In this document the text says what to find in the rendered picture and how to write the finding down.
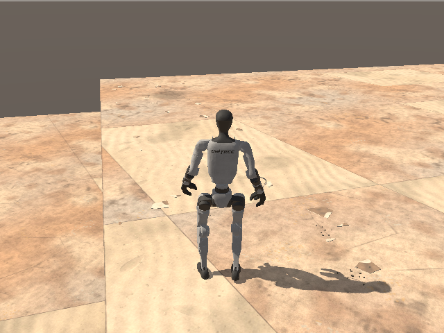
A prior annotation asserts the robot right forearm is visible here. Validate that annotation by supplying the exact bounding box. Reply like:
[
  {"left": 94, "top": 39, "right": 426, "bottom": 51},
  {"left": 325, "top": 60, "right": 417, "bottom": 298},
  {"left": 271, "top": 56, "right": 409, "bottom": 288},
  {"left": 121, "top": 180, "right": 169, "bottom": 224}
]
[{"left": 250, "top": 169, "right": 264, "bottom": 194}]

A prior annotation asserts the left robot thigh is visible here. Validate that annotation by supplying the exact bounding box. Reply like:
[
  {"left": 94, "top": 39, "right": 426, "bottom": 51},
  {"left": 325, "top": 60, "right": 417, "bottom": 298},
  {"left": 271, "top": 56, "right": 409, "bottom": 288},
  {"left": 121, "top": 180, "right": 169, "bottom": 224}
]
[{"left": 196, "top": 193, "right": 212, "bottom": 238}]

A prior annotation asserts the robot left hand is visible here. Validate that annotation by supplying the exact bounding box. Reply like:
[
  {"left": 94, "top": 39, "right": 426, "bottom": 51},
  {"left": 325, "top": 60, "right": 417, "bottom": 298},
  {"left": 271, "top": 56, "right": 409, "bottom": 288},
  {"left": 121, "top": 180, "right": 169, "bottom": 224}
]
[{"left": 181, "top": 183, "right": 197, "bottom": 196}]

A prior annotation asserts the robot left forearm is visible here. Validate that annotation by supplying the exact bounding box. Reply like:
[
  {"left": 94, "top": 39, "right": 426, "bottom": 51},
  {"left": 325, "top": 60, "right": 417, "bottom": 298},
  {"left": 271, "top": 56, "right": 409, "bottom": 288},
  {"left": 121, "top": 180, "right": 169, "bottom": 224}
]
[{"left": 182, "top": 165, "right": 194, "bottom": 185}]

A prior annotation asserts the left robot upper arm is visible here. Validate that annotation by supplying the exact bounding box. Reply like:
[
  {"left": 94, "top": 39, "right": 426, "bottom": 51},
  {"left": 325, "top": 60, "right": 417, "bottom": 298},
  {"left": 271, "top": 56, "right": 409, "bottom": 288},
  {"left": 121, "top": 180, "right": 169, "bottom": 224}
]
[{"left": 188, "top": 139, "right": 209, "bottom": 176}]

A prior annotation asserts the right robot upper arm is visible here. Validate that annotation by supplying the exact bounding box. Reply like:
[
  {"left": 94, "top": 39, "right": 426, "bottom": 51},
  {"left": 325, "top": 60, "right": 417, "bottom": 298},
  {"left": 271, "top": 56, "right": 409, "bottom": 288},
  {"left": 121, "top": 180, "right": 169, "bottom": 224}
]
[{"left": 238, "top": 140, "right": 257, "bottom": 179}]

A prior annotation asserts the left robot foot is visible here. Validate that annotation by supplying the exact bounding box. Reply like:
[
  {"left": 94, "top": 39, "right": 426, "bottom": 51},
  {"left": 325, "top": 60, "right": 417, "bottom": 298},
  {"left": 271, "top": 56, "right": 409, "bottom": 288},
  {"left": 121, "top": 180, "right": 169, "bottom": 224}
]
[{"left": 197, "top": 262, "right": 210, "bottom": 280}]

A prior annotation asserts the robot right hand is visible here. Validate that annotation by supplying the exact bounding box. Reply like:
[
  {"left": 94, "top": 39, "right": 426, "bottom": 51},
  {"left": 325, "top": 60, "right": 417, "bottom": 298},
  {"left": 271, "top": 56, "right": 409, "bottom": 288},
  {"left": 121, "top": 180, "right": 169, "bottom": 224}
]
[{"left": 250, "top": 192, "right": 266, "bottom": 207}]

